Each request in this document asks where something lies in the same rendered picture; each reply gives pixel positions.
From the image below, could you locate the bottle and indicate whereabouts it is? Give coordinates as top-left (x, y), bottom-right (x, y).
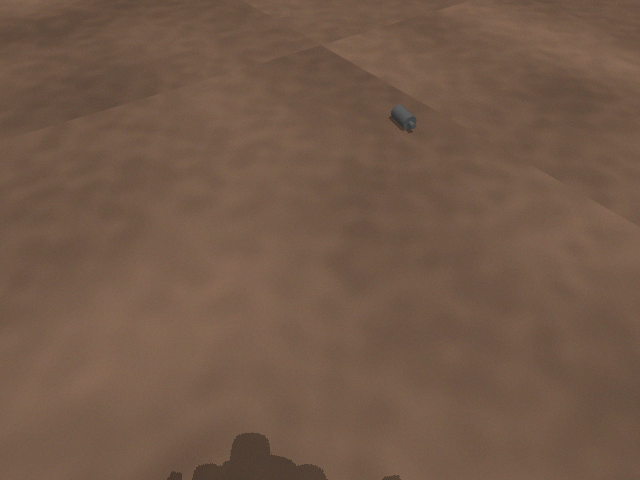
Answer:
top-left (391, 105), bottom-right (416, 130)

